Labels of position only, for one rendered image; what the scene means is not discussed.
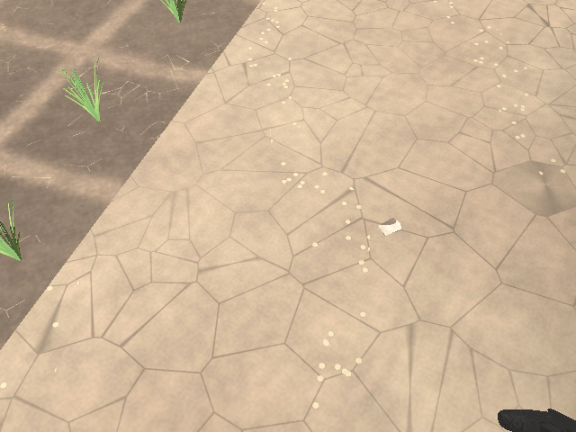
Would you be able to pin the right robot hand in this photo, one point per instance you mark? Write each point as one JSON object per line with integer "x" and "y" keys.
{"x": 528, "y": 420}

